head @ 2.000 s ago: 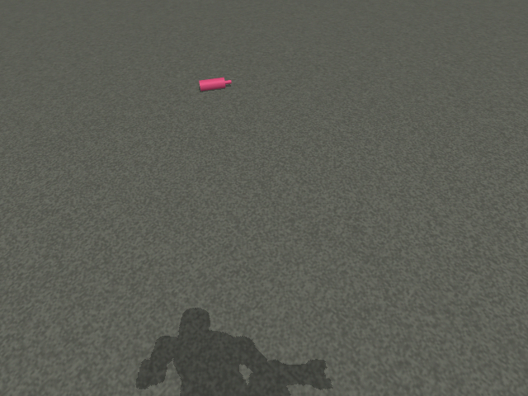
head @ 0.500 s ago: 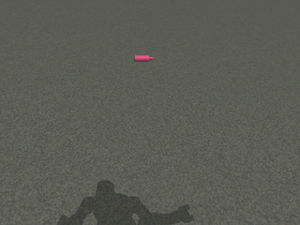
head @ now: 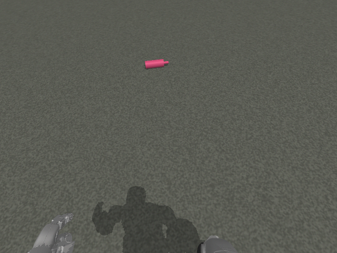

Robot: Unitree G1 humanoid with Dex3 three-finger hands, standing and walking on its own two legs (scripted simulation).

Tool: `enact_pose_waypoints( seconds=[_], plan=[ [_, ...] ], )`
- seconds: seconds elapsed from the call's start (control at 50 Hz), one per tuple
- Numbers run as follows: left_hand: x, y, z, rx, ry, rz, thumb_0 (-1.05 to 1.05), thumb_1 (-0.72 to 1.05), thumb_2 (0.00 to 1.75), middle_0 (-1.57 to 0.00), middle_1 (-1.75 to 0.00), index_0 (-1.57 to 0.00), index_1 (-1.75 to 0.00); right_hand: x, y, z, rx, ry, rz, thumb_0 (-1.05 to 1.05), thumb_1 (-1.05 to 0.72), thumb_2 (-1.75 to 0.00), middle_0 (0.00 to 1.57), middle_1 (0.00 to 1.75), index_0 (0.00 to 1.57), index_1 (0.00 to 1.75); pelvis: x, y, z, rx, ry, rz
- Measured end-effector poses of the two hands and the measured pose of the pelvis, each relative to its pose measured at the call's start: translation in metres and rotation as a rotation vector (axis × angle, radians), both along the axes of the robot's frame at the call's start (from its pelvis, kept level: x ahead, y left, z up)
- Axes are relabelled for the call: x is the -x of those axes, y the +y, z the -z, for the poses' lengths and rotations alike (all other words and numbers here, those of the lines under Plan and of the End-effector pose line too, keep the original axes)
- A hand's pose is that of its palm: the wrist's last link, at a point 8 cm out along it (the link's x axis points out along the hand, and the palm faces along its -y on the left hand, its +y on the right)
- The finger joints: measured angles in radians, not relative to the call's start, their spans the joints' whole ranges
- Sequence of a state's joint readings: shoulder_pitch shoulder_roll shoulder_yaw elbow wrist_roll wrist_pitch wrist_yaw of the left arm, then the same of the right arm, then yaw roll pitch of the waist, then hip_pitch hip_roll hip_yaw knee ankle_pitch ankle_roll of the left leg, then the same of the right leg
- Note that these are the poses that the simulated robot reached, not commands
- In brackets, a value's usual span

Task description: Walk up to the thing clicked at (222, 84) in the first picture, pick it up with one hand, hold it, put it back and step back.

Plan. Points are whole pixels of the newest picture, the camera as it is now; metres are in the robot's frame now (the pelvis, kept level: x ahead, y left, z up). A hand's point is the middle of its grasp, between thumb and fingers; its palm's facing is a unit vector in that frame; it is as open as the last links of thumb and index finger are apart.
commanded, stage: walk up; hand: left
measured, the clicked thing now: (156, 63) +1.81 +0.12 -0.71
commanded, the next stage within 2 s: none
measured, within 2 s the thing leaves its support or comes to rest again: neither
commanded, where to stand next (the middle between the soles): +1.43 -0.13 m, yaw +3 degrees
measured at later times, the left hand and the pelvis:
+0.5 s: hand (76, 188) +0.33 +0.31 -0.14, palm faces -0.02 -0.94 -0.33, open 7.4 cm; pelvis +0.31 +0.03 +0.01, yaw +0 degrees
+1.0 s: hand (116, 97) +0.68 +0.22 -0.09, palm faces -0.02 -0.93 -0.37, open 7.4 cm; pelvis +0.58 -0.05 +0.02, yaw +0 degrees
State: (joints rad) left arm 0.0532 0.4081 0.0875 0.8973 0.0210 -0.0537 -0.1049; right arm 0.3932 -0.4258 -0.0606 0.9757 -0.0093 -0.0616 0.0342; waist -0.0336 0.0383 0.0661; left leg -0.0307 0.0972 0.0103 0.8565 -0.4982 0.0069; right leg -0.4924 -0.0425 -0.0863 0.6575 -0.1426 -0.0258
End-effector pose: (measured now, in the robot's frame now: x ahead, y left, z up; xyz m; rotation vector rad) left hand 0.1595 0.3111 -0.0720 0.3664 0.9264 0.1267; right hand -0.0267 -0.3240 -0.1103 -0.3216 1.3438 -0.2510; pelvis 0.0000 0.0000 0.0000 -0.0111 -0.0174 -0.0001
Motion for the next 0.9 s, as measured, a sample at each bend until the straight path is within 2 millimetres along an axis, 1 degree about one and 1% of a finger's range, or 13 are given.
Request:
enact_pose_waypoints(
  seconds=[0.06,0.1,0.16,0.22,0.28,0.34,0.4,0.46,0.58,0.66,0.76,0.84,0.9],
  plan=[
    [-0.018,-0.014,-0.006,0.024,-0.009,-0.031,0.0,0.9,0.9,-0.21,-0.3,-0.2,-0.29,-0.069,-0.006,-0.007,-0.006,-0.06,-0.05,0.01,-0.9,-0.9,0.2,0.3,0.2,0.3,-0.032,-0.005,-0.01,0.003,-0.014,-0.013],
    [-0.022,-0.018,-0.009,0.029,0.016,-0.05,0.0,0.9,0.9,-0.21,-0.3,-0.2,-0.29,-0.119,-0.007,-0.017,-0.009,-0.12,-0.089,0.01,-0.9,-0.9,0.2,0.3,0.2,0.3,-0.054,-0.007,-0.018,0.007,-0.019,-0.015],
    [-0.024,-0.015,-0.007,0.031,0.077,-0.081,0.0,0.9,0.9,-0.21,-0.3,-0.2,-0.3,-0.189,-0.008,-0.033,-0.01,-0.204,-0.145,0.01,-0.9,-0.9,0.2,0.3,0.2,0.3,-0.089,-0.009,-0.025,0.018,-0.017,-0.014],
    [-0.028,-0.006,-0.003,0.031,0.14,-0.115,0.0,0.9,0.9,-0.21,-0.3,-0.2,-0.3,-0.252,-0.006,-0.048,-0.003,-0.253,-0.192,0.01,-0.9,-0.9,0.2,0.3,0.2,0.3,-0.127,-0.007,-0.028,0.025,-0.01,-0.015],
    [-0.039,0.009,0.006,0.032,0.193,-0.149,0.0,0.9,0.9,-0.21,-0.3,-0.2,-0.3,-0.31,0.001,-0.059,0.013,-0.281,-0.228,0.01,-0.9,-0.9,0.2,0.3,0.2,0.3,-0.167,-0.002,-0.027,0.031,-0.006,-0.018],
    [-0.06,0.026,0.019,0.032,0.233,-0.179,0.0,0.9,0.9,-0.21,-0.3,-0.2,-0.3,-0.366,0.009,-0.062,0.038,-0.306,-0.252,0.01,-0.9,-0.9,0.2,0.3,0.2,0.3,-0.212,0.008,-0.019,0.034,-0.006,-0.022],
    [-0.092,0.043,0.037,0.02,0.273,-0.189,0.0,0.9,0.9,-0.21,-0.3,-0.2,-0.3,-0.415,0.018,-0.059,0.077,-0.35,-0.261,0.01,-0.9,-0.9,0.2,0.3,0.2,0.3,-0.254,0.021,-0.004,0.009,-0.007,-0.016],
    [-0.135,0.046,0.039,0.014,0.296,-0.166,0.01,0.9,0.9,-0.21,-0.3,-0.2,-0.29,-0.44,0.027,-0.061,0.068,-0.379,-0.218,0.01,-0.9,-0.9,0.2,0.3,0.2,0.3,-0.286,0.025,-0.007,-0.003,-0.01,-0.007],
    [-0.238,0.037,0.02,0.035,0.234,-0.088,0.0,0.9,0.9,-0.21,-0.3,-0.2,-0.29,-0.457,0.031,-0.065,0.042,-0.304,-0.158,0.01,-0.9,-0.9,0.2,0.3,0.21,0.3,-0.349,0.023,-0.025,-0.022,-0.011,0.011],
    [-0.308,0.026,0.007,0.032,0.203,-0.038,0.0,0.9,0.9,-0.21,-0.3,-0.2,-0.29,-0.465,0.02,-0.057,0.025,-0.232,-0.113,0.01,-0.9,-0.9,0.2,0.3,0.21,0.3,-0.391,0.016,-0.029,-0.028,-0.008,0.013],
    [-0.401,0.004,-0.005,0.005,0.144,-0.003,0.0,0.9,0.9,-0.21,-0.3,-0.2,-0.29,-0.486,-0.008,-0.038,0.014,-0.142,-0.048,0.01,-0.9,-0.9,0.2,0.3,0.21,0.3,-0.452,-0.005,-0.023,-0.037,-0.006,0.009],
    [-0.471,-0.017,-0.004,-0.032,0.056,-0.008,0.0,0.9,0.9,-0.21,-0.3,-0.2,-0.29,-0.523,-0.039,-0.012,0.017,-0.088,-0.032,0.01,-0.9,-0.9,0.2,0.3,0.21,0.3,-0.504,-0.031,-0.005,-0.023,-0.012,0.001],
    [-0.499,-0.034,-0.01,-0.028,0.014,-0.028,0.0,0.9,0.9,-0.21,-0.3,-0.2,-0.29,-0.566,-0.048,-0.008,0.007,-0.082,-0.043,0.01,-0.9,-0.9,0.2,0.3,0.2,0.3,-0.531,-0.042,-0.008,-0.024,-0.023,-0.001]
  ],
)
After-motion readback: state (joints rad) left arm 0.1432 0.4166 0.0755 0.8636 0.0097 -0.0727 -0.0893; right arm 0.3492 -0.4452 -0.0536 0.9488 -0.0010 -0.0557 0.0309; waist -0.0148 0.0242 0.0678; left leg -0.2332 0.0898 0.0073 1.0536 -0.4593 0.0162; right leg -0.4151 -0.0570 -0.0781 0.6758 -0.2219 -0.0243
